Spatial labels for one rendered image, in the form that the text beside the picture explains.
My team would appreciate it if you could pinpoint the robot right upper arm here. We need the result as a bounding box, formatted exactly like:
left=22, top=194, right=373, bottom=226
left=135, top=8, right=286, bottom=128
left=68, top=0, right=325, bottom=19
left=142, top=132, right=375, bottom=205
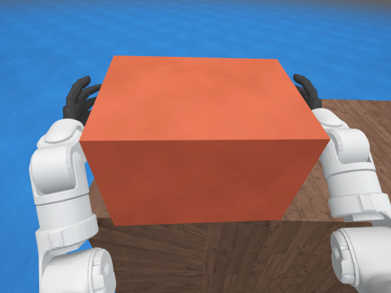
left=331, top=226, right=391, bottom=293

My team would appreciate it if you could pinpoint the carton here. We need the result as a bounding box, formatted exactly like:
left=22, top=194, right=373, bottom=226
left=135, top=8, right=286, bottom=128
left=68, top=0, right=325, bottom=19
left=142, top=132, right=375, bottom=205
left=79, top=56, right=330, bottom=226

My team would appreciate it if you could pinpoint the robot left upper arm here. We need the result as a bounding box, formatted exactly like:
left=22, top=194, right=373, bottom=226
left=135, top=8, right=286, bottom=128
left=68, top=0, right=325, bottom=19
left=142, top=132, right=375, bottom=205
left=41, top=247, right=116, bottom=293

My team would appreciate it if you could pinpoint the right robot forearm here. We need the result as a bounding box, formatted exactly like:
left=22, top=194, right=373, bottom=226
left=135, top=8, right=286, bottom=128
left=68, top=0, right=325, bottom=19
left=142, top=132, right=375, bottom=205
left=312, top=108, right=391, bottom=227

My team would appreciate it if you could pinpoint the left robot forearm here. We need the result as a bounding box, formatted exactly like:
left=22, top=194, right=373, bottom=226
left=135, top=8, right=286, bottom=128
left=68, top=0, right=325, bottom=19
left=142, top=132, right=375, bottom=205
left=29, top=118, right=98, bottom=293

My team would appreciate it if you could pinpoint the robot right hand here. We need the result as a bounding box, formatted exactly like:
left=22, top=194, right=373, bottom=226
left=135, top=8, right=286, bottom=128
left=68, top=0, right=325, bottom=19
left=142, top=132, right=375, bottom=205
left=293, top=74, right=322, bottom=110

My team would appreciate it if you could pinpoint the pedestal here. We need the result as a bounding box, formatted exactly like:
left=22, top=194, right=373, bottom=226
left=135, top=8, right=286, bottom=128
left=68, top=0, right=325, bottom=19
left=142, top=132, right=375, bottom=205
left=88, top=99, right=391, bottom=293

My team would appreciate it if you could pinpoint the robot left hand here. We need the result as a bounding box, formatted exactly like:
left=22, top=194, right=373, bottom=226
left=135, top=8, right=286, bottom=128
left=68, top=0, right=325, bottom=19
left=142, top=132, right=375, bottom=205
left=63, top=76, right=102, bottom=127

